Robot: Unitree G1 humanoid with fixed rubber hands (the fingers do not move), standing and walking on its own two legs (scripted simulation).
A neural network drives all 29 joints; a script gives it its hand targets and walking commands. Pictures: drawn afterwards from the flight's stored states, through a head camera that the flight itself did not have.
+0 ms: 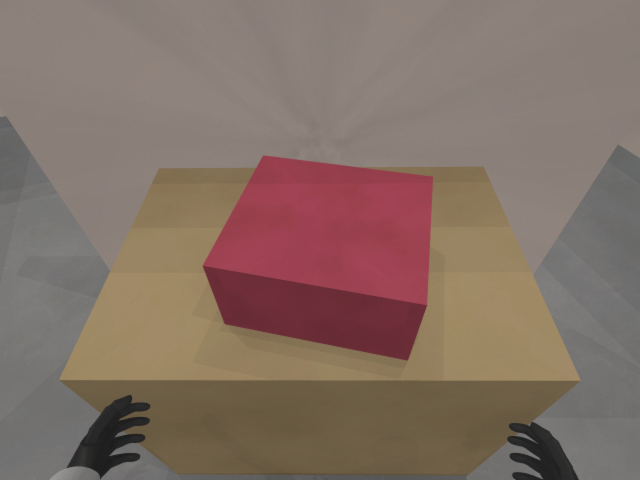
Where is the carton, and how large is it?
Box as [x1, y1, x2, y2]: [203, 155, 432, 360]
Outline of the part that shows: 263,155 203,264 204,270 224,322 226,324 407,360 426,306 432,177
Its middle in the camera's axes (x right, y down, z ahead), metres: +0.01 +0.01 +0.68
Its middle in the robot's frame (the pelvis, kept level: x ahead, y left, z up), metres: +0.51 +0.03 -0.04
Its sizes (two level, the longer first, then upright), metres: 0.317 0.275 0.163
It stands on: a pedestal, 0.66 m high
